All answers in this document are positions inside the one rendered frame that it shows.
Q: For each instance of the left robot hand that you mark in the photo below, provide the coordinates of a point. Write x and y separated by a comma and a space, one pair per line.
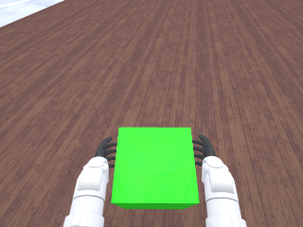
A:
102, 152

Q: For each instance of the carton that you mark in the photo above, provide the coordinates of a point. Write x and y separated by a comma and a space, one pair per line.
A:
154, 169

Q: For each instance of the robot left forearm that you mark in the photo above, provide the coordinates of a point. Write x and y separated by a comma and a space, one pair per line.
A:
89, 195

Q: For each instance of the robot right forearm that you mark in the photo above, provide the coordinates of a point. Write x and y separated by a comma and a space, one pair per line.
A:
221, 197

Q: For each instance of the right robot hand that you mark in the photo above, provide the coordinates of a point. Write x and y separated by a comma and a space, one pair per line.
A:
207, 149

